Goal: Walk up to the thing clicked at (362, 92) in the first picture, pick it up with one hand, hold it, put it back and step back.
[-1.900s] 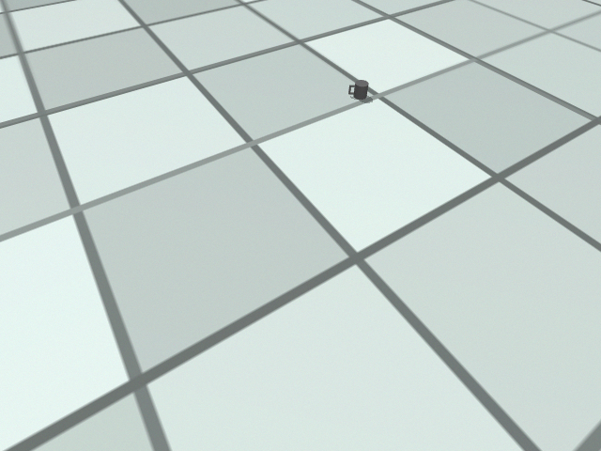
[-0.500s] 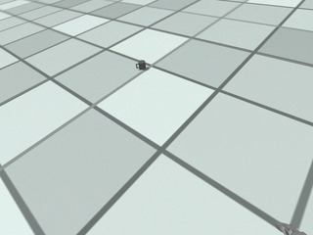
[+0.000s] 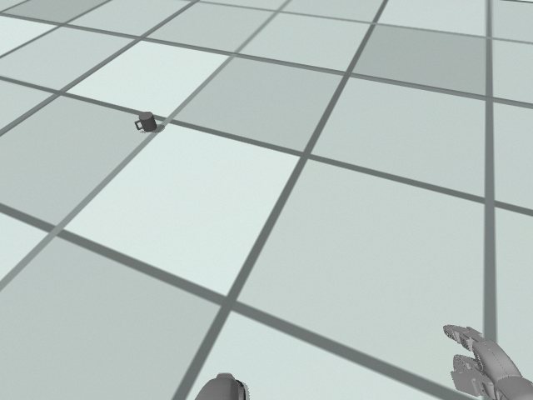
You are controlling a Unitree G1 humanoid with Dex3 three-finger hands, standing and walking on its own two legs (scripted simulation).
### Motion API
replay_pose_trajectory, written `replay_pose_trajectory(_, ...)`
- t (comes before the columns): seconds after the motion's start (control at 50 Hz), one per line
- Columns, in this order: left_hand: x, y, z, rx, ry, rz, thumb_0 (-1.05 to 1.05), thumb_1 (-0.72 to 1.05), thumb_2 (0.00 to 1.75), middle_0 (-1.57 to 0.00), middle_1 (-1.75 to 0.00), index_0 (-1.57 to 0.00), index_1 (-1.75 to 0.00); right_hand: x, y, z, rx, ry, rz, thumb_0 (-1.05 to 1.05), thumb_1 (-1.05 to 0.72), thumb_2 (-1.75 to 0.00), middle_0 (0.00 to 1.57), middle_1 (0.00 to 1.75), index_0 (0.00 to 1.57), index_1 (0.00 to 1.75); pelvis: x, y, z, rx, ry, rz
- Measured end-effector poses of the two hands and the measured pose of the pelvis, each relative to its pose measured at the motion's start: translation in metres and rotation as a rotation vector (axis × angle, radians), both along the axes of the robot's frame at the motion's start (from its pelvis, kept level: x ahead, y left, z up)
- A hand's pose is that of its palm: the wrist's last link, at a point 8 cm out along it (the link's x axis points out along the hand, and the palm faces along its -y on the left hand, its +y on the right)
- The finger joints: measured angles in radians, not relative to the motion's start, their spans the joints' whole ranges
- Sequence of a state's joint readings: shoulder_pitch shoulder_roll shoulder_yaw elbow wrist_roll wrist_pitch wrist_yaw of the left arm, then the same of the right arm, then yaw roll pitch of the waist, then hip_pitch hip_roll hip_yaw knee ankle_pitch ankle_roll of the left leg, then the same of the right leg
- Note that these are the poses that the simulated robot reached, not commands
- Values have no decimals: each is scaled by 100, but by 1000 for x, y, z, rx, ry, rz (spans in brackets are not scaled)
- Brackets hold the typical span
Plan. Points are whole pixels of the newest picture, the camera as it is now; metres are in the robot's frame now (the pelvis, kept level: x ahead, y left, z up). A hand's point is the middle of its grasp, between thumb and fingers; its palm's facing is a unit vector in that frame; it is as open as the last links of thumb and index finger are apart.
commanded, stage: walk up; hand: left
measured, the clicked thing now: (145, 122) +1.68 +0.83 -0.70
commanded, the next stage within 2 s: none
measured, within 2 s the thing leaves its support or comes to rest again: neither
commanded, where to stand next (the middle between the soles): +1.31 +1.05 m, yaw -61 degrees
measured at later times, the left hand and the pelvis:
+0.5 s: hand (126, 200) +0.54 +0.36 -0.09, palm faces -0.28 -0.78 -0.56, open 7.4 cm; pelvis +0.29 +0.12 -0.01, yaw -16 degrees
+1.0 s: hand (102, 145) +0.78 +0.52 -0.13, palm faces -0.46 -0.69 -0.56, open 7.4 cm; pelvis +0.57 +0.26 +0.00, yaw -29 degrees
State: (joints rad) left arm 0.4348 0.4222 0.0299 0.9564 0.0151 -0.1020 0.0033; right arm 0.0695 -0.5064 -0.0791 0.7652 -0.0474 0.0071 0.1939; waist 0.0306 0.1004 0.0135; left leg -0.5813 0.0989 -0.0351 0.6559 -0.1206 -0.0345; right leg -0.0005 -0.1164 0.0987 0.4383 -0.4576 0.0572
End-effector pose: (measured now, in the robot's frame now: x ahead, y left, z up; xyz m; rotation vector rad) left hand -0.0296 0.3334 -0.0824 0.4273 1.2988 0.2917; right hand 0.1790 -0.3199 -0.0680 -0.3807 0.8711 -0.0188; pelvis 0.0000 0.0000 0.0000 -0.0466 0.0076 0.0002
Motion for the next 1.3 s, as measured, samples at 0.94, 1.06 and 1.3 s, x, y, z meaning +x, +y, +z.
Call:
replay_pose_trajectory(0.94, 781, 229, -6, 125, -75, -522, 1, 90, 89, -21, -30, -21, -30, 307, 242, -23, -24, 137, -647, 1, -90, -90, 20, 30, 20, 30, 546, 253, -9, 44, 5, -486)
replay_pose_trajectory(1.06, 864, 205, 10, 85, -98, -645, 1, 90, 89, -21, -30, -21, -30, 297, 287, -34, 24, 265, -761, 1, -90, -90, 21, 30, 21, 30, 598, 272, 3, 57, 2, -530)
replay_pose_trajectory(1.3, 971, 241, 36, 132, -242, -707, 0, 90, 89, -21, -30, -21, -30, 402, 331, -62, 91, 225, -765, 1, -90, -90, 20, 30, 20, 30, 689, 324, -6, 4, -21, -594)
